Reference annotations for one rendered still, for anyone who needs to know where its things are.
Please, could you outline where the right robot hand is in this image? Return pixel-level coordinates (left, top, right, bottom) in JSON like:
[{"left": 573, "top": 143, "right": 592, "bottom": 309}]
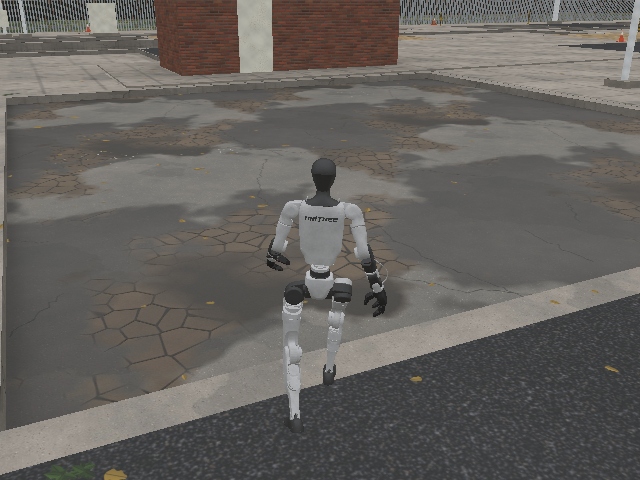
[{"left": 364, "top": 288, "right": 387, "bottom": 317}]

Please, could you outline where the left robot forearm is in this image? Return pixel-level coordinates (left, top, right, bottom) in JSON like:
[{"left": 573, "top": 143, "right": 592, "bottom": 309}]
[{"left": 266, "top": 237, "right": 281, "bottom": 262}]

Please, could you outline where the robot right thigh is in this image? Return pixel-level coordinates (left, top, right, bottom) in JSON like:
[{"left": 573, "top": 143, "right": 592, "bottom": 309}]
[{"left": 327, "top": 278, "right": 352, "bottom": 329}]

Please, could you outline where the humanoid robot head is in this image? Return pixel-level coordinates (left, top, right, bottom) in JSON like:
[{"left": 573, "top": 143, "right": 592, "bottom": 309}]
[{"left": 305, "top": 158, "right": 340, "bottom": 207}]

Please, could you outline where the left robot upper arm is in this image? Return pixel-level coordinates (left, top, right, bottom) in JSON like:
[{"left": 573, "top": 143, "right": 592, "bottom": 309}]
[{"left": 271, "top": 200, "right": 302, "bottom": 253}]

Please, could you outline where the right robot upper arm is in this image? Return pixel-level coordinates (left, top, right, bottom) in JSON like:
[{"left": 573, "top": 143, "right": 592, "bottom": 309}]
[{"left": 343, "top": 202, "right": 370, "bottom": 260}]

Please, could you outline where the left robot hand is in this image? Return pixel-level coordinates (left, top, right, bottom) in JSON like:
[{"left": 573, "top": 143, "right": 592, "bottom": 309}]
[{"left": 266, "top": 254, "right": 290, "bottom": 271}]

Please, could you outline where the right robot forearm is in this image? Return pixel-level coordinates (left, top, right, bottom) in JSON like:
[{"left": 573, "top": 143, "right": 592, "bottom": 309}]
[{"left": 361, "top": 244, "right": 384, "bottom": 293}]

